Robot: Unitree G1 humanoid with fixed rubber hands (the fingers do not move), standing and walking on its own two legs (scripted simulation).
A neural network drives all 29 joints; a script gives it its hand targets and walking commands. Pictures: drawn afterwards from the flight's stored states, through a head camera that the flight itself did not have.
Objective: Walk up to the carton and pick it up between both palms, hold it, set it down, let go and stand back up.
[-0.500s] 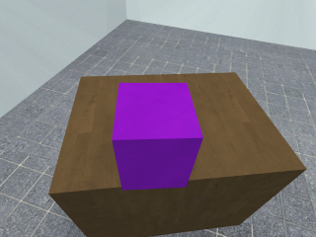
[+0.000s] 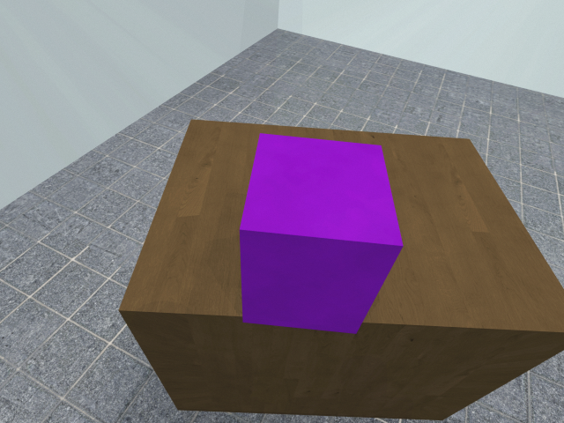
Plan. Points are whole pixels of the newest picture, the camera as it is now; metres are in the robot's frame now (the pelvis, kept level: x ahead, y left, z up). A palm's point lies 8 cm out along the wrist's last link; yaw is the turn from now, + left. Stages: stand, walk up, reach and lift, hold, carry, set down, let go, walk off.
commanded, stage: walk up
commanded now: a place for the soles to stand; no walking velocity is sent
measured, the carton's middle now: (309, 236) +0.42 -0.03 +0.03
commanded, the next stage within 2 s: reach and lift in 1.12 s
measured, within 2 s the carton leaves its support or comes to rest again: neither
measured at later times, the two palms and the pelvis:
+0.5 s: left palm out of the picture +0.03 +0.25 -0.16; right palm out of the picture +0.05 -0.24 -0.12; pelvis +0.00 +0.00 -0.01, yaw +4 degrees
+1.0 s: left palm out of the picture -0.01 +0.23 -0.15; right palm out of the picture +0.08 -0.23 -0.13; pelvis +0.01 -0.01 +0.00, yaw +9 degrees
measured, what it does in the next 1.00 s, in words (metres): stands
